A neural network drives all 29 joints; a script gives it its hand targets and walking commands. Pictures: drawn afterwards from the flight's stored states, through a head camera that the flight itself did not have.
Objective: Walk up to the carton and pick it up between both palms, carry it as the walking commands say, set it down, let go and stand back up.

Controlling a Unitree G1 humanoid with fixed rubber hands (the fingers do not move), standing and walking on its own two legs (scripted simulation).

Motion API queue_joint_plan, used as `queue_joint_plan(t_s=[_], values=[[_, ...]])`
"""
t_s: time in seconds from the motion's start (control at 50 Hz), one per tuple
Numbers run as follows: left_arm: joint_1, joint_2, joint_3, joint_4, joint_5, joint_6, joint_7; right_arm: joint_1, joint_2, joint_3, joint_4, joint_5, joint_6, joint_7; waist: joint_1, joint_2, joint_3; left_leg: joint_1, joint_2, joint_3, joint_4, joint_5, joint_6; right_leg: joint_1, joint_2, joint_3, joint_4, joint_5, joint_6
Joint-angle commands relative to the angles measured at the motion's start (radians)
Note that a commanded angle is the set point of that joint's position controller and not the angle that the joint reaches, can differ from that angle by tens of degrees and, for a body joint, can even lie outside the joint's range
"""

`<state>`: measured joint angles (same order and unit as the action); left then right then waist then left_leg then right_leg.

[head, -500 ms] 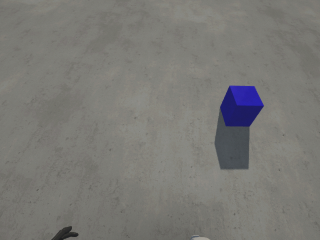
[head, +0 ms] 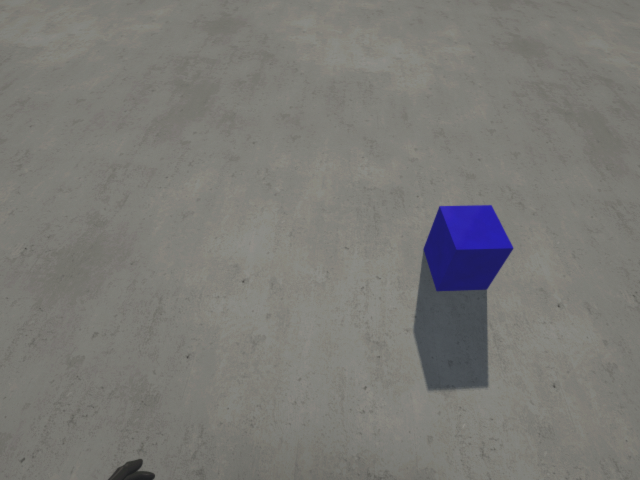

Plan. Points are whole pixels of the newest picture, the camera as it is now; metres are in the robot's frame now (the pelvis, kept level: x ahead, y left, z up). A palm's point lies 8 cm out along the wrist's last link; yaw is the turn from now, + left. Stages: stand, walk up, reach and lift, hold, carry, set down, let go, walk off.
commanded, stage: walk up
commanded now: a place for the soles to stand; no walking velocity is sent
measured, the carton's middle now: (463, 248) +1.03 -0.50 -0.64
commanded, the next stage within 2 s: none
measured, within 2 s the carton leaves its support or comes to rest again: neither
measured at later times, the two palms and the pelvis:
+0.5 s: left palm (187, 407) +0.25 +0.23 -0.12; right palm out of the picture +0.21 -0.41 -0.08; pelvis +0.14 -0.07 -0.01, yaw -3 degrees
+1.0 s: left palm (257, 323) +0.38 +0.15 -0.12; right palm out of the picture +0.32 -0.49 -0.08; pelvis +0.27 -0.15 -0.01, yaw -6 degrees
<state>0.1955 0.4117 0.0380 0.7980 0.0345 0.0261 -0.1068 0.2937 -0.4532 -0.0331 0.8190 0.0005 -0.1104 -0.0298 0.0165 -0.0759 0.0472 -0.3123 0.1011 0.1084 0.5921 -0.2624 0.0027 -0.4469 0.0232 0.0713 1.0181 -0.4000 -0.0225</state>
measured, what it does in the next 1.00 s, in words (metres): walks ahead: right foot, then left foot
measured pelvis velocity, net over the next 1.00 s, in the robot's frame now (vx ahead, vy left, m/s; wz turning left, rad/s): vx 0.27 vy -0.15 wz -0.10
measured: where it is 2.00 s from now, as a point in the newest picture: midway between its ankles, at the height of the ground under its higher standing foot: (423, 409)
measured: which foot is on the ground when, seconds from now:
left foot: down 0.00-0.16, up 0.18-0.42, down 0.44-0.72, up 0.74-0.96, down 0.98-1.00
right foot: up 0.00-0.14, down 0.16-0.44, up 0.46-0.70, down 0.72-0.98, up 1.00-1.00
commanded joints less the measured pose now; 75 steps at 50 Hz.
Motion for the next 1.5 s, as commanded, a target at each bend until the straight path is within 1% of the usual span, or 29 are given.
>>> queue_joint_plan(t_s=[0.0,0.08,0.12,0.16,0.22,0.32,0.38,0.4,0.42,0.46,0.64,0.68,0.7,0.72,0.76,0.88,0.92,0.94,0.96,0.98,1.02,1.18,1.22,1.24,1.26,1.3,1.4,1.46,1.48], values=[[-0.029,0.196,0.116,-0.096,-0.022,-0.013,-0.026,0.064,-0.335,-0.121,-0.007,-0.026,-0.029,-0.015,-0.027,0.235,0.027,0.025,0.243,-0.215,-0.318,-0.251,0.193,-0.142,-0.109,-0.005,-0.133,0.027,0.039],[-0.008,0.200,0.119,-0.104,-0.008,-0.024,-0.027,0.038,-0.354,-0.125,-0.009,-0.031,-0.018,0.003,-0.016,0.288,-0.095,0.091,0.214,-0.114,-0.180,-0.078,0.166,0.038,-0.074,-0.109,-0.356,0.000,0.021],[0.130,0.215,0.129,-0.048,0.002,-0.042,-0.007,0.019,-0.299,-0.106,-0.013,-0.027,-0.001,0.006,0.057,0.133,-0.196,0.034,0.151,-0.008,0.113,-0.013,0.124,0.262,-0.008,-0.167,-0.527,0.104,0.012],[0.219,0.370,0.166,-0.041,0.021,-0.053,0.030,-0.001,-0.144,-0.045,-0.065,-0.009,0.009,-0.005,0.126,-0.298,-0.142,-0.470,-0.075,0.020,0.512,-0.350,0.021,0.494,-0.256,0.442,-0.776,-0.105,-0.101],[0.099,0.300,0.144,-0.072,-0.014,-0.048,0.026,0.009,-0.228,-0.066,-0.018,0.006,0.007,-0.011,0.065,-0.070,-0.016,-0.446,0.006,-0.091,0.476,-0.152,0.015,0.344,-0.202,0.331,-0.694,-0.002,-0.179],[0.109,0.250,0.121,-0.087,-0.002,-0.027,0.026,0.040,-0.205,-0.062,-0.017,0.007,-0.022,-0.012,0.085,-0.178,-0.136,-0.296,-0.066,0.021,0.132,-0.208,-0.004,0.431,-0.176,0.203,-0.543,0.396,-0.243],[-0.036,0.213,0.091,-0.119,-0.007,-0.019,0.024,0.197,-0.175,-0.070,0.047,0.009,-0.035,-0.025,-0.029,-0.079,-0.186,0.085,-0.108,0.102,-0.149,0.125,0.013,0.205,-0.118,0.054,-0.358,0.414,-0.178],[-0.085,0.166,0.075,-0.148,-0.005,-0.028,0.023,0.328,-0.236,-0.097,0.078,-0.004,-0.036,-0.034,-0.109,0.044,-0.268,0.361,-0.002,-0.032,-0.159,0.159,0.064,0.007,-0.087,-0.001,-0.178,0.391,-0.112],[-0.079,0.090,0.061,-0.182,0.001,-0.040,0.027,0.386,-0.354,-0.133,0.060,-0.031,-0.040,-0.043,-0.139,0.328,-0.308,0.562,0.302,-0.464,-0.217,0.139,0.162,-0.319,-0.002,-0.070,0.040,0.005,-0.027],[-0.112,0.245,0.102,-0.155,0.021,-0.017,0.033,0.249,-0.374,-0.134,0.015,0.006,-0.036,-0.045,-0.094,0.048,-0.168,0.387,0.420,-0.606,-0.256,-0.083,0.300,-0.383,-0.121,0.087,0.160,-0.077,0.006],[0.008,0.200,0.128,-0.131,-0.007,-0.024,-0.013,0.068,-0.360,-0.120,-0.013,-0.030,-0.020,-0.010,-0.008,0.280,-0.088,0.042,0.211,-0.179,-0.123,0.024,0.179,0.040,-0.079,-0.095,-0.341,-0.030,0.012],[0.168,0.231,0.143,-0.069,0.008,-0.045,0.009,0.046,-0.280,-0.096,-0.020,-0.025,-0.001,-0.008,0.076,0.076,-0.196,-0.071,0.115,-0.047,0.222,0.033,0.115,0.329,-0.017,-0.127,-0.544,0.062,0.009],[0.246,0.334,0.167,-0.060,0.030,-0.051,0.026,0.057,-0.191,-0.063,-0.042,-0.012,0.000,-0.012,0.132,-0.217,-0.182,-0.338,0.008,0.027,0.500,-0.120,0.047,0.480,-0.199,0.237,-0.684,-0.056,-0.042],[0.187,0.382,0.176,-0.087,0.022,-0.054,0.038,0.028,-0.149,-0.040,-0.063,-0.006,0.004,-0.026,0.109,-0.266,-0.113,-0.524,-0.105,-0.036,0.582,-0.340,0.019,0.459,-0.295,0.493,-0.778,-0.116,-0.125],[0.133,0.306,0.158,-0.093,-0.005,-0.043,0.032,0.007,-0.230,-0.063,-0.029,0.004,0.005,-0.027,0.080,-0.076,-0.032,-0.487,-0.021,-0.097,0.555,-0.203,0.020,0.353,-0.246,0.370,-0.687,-0.008,-0.181],[0.091,0.241,0.121,-0.126,0.005,-0.019,0.034,0.095,-0.197,-0.056,-0.016,0.009,-0.029,-0.025,0.075,-0.174,-0.138,-0.263,-0.086,0.039,0.102,-0.188,0.002,0.400,-0.185,0.154,-0.472,0.452,-0.242],[-0.021,0.218,0.100,-0.151,0.000,-0.013,0.031,0.226,-0.173,-0.063,0.037,0.009,-0.037,-0.033,-0.019,-0.096,-0.169,0.021,-0.123,0.108,-0.117,0.087,0.012,0.222,-0.135,0.035,-0.324,0.430,-0.185],[-0.078,0.175,0.083,-0.178,0.001,-0.020,0.029,0.353,-0.224,-0.087,0.072,-0.003,-0.039,-0.044,-0.099,0.002,-0.238,0.282,-0.042,-0.002,-0.124,0.160,0.054,0.033,-0.110,-0.016,-0.159,0.444,-0.121],[-0.075,0.100,0.068,-0.217,0.003,-0.032,0.032,0.424,-0.346,-0.125,0.060,-0.031,-0.042,-0.054,-0.140,0.283,-0.299,0.507,0.241,-0.418,-0.148,0.211,0.152,-0.287,-0.034,-0.080,0.080,0.152,-0.034],[-0.080,0.144,0.080,-0.218,0.021,-0.019,0.042,0.368,-0.413,-0.137,0.023,-0.024,-0.039,-0.057,-0.115,0.247,-0.254,0.497,0.433,-0.710,-0.201,0.199,0.284,-0.449,-0.043,0.000,0.195,-0.169,-0.003],[-0.101,0.237,0.112,-0.193,0.014,-0.002,0.034,0.223,-0.379,-0.130,-0.001,0.005,-0.041,-0.057,-0.053,0.017,-0.072,0.201,0.402,-0.597,-0.221,-0.048,0.313,-0.375,-0.150,0.087,0.190,-0.091,0.017],[0.032,0.205,0.143,-0.161,0.001,-0.009,-0.007,0.090,-0.369,-0.120,-0.019,-0.032,-0.018,-0.027,0.001,0.256,-0.082,-0.044,0.197,-0.232,-0.101,-0.102,0.182,0.053,-0.080,-0.091,-0.299,-0.053,0.009],[0.200,0.242,0.160,-0.093,0.016,-0.031,0.016,0.073,-0.276,-0.090,-0.022,-0.030,0.000,-0.027,0.092,0.026,-0.175,-0.194,0.096,-0.091,0.275,-0.080,0.113,0.356,-0.035,-0.074,-0.513,-0.019,0.017],[0.258,0.351,0.181,-0.087,0.038,-0.038,0.032,0.079,-0.168,-0.053,-0.044,-0.018,-0.001,-0.033,0.136,-0.297,-0.142,-0.459,-0.042,-0.004,0.555,-0.285,0.039,0.463,-0.244,0.317,-0.681,-0.137,-0.030],[0.182,0.372,0.182,-0.118,0.026,-0.042,0.042,0.039,-0.161,-0.044,-0.055,-0.013,0.006,-0.051,0.113,-0.230,-0.080,-0.557,-0.113,-0.095,0.628,-0.347,0.023,0.398,-0.308,0.496,-0.749,-0.173,-0.109],[0.132,0.294,0.159,-0.126,-0.002,-0.030,0.041,0.019,-0.239,-0.066,-0.024,-0.004,0.007,-0.048,0.089,-0.073,-0.006,-0.503,-0.040,-0.126,0.574,-0.200,0.024,0.301,-0.247,0.356,-0.666,-0.086,-0.151],[0.071,0.240,0.129,-0.164,0.014,-0.013,0.038,0.157,-0.218,-0.060,-0.005,0.007,-0.023,-0.037,0.068,-0.182,-0.109,-0.300,-0.080,0.026,0.213,-0.223,0.008,0.333,-0.204,0.158,-0.476,0.301,-0.240],[-0.054,0.208,0.102,-0.194,0.013,-0.002,0.031,0.321,-0.192,-0.066,0.058,0.005,-0.037,-0.050,-0.043,-0.093,-0.158,0.061,-0.123,0.099,-0.084,0.093,0.024,0.120,-0.142,0.009,-0.273,0.317,-0.171],[-0.076,0.150,0.082,-0.222,0.012,-0.009,0.030,0.424,-0.255,-0.093,0.083,-0.013,-0.041,-0.060,-0.109,0.048,-0.230,0.311,-0.007,-0.099,-0.092,0.107,0.076,-0.087,-0.115,-0.035,-0.067,0.337,-0.104]])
